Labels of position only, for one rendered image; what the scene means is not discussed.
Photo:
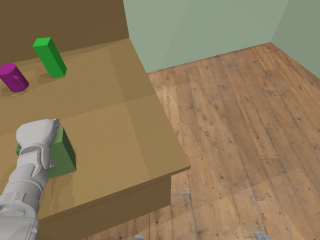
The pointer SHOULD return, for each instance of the robot left forearm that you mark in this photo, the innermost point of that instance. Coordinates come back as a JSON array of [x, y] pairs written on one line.
[[22, 193]]

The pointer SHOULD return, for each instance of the left robot upper arm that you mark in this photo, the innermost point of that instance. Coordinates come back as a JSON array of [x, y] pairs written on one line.
[[18, 228]]

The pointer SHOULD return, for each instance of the robot left hand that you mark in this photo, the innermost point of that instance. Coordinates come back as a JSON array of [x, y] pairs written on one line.
[[41, 131]]

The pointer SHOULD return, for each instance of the table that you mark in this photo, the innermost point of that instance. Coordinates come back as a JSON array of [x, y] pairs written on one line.
[[126, 149]]

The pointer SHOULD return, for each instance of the robot right hand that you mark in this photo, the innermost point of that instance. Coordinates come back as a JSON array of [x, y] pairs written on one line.
[[262, 236]]

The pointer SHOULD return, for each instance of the sponge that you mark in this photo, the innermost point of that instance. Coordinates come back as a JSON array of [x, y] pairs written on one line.
[[62, 153]]

